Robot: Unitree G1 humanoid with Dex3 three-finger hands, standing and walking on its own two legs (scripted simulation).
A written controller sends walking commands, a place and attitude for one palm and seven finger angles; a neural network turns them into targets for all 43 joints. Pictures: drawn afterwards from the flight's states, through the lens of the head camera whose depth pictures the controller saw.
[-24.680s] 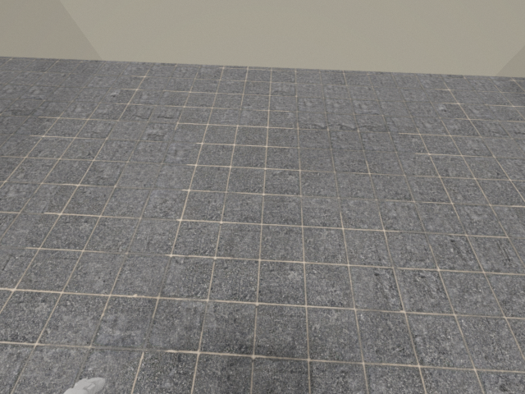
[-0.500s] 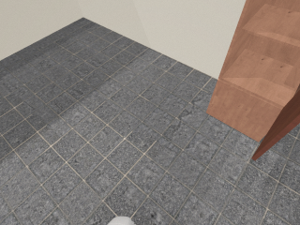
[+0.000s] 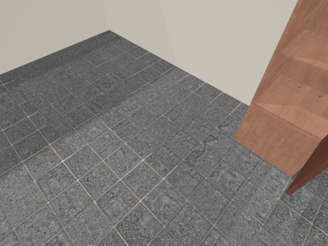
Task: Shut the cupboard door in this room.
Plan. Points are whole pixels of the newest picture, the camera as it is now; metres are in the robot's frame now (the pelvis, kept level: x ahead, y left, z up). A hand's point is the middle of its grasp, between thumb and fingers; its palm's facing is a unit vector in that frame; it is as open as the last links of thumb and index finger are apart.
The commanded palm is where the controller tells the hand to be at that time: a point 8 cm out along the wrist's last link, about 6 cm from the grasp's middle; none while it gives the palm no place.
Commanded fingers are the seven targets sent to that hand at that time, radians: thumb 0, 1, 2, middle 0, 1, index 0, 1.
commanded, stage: stand and wait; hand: left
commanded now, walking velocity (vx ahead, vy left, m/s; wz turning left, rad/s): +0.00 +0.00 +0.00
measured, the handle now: out of the picture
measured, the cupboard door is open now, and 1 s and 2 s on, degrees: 87 87 87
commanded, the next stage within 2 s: turn or walk to find it in 0.24 s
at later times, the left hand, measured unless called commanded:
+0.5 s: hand out of the picture +0.03 +0.17 -0.17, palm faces +0.09 -0.97 -0.20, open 7.3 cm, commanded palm none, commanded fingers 0.00 0.90 0.90 -0.20 -0.30 -0.20 -0.30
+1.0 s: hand out of the picture -0.02 +0.15 -0.15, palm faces +0.21 -0.95 -0.24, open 7.3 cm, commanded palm none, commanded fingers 0.00 0.90 0.90 -0.20 -0.30 -0.20 -0.30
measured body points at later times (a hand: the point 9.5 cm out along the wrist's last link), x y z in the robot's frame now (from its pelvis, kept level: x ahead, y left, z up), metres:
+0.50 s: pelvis +0.00 -0.01 +0.00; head +0.02 -0.01 +0.45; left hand +0.03 +0.22 -0.15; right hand -0.03 -0.23 -0.16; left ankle -0.04 +0.12 -0.73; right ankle +0.01 -0.12 -0.73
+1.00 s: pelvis -0.01 -0.04 +0.01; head +0.01 -0.06 +0.46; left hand -0.03 +0.20 -0.13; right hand +0.10 -0.27 -0.15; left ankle -0.07 +0.11 -0.69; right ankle -0.01 -0.12 -0.73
